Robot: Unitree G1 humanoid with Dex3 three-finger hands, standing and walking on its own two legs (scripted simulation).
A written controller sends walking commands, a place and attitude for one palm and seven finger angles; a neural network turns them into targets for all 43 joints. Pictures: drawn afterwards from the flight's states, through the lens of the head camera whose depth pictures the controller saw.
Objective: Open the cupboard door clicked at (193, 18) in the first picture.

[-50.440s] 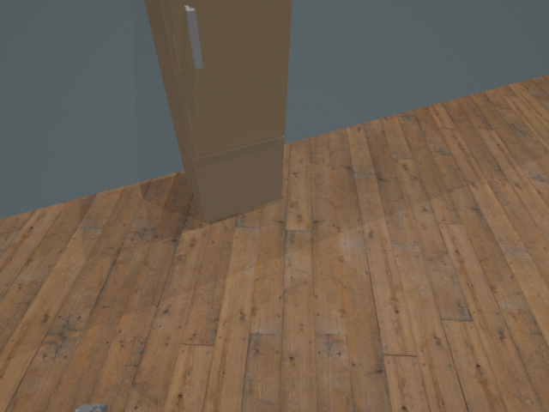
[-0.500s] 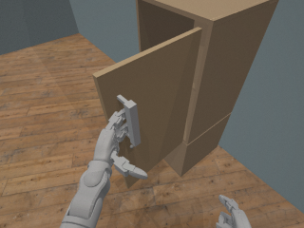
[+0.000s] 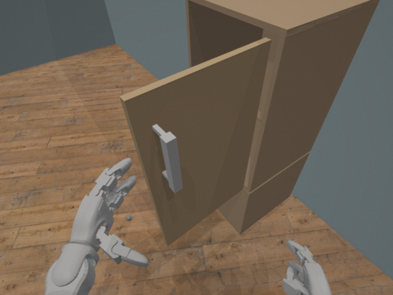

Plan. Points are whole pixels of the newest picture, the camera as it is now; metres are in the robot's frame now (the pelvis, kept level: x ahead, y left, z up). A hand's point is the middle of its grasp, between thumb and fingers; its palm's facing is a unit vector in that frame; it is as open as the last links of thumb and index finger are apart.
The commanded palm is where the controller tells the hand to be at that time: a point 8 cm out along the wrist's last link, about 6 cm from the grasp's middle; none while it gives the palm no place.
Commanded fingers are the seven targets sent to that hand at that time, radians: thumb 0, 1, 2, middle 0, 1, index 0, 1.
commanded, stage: slide the hand sideways off the handle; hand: left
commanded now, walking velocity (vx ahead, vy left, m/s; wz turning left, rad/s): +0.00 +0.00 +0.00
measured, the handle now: (167, 159) +0.36 +0.09 +0.11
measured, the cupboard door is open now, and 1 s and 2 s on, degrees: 93 93 93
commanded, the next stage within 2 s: draw the hand back to the body in 0.02 s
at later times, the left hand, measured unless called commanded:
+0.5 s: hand (97, 223) +0.21 +0.18 +0.12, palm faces -0.04 -1.00 -0.05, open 16.3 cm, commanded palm +0.18 +0.24 +0.13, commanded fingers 0.00 -0.50 0.30 -0.15 -0.30 -0.15 -0.30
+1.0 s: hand (52, 214) +0.21 +0.25 +0.14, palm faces +0.33 -0.88 -0.34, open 12.9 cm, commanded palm +0.16 +0.30 +0.16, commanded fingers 0.00 0.38 0.68 -0.18 -0.30 -0.18 -0.30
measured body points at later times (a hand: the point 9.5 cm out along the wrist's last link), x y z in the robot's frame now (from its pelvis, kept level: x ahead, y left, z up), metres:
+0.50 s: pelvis -0.01 +0.02 +0.00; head -0.03 +0.00 +0.45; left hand +0.20 +0.24 +0.12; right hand +0.17 -0.20 -0.07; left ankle -0.02 +0.14 -0.73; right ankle -0.01 -0.10 -0.73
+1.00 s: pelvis +0.00 +0.03 +0.02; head -0.01 +0.02 +0.47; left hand +0.18 +0.30 +0.16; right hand +0.18 -0.18 -0.07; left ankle -0.02 +0.14 -0.73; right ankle -0.01 -0.10 -0.73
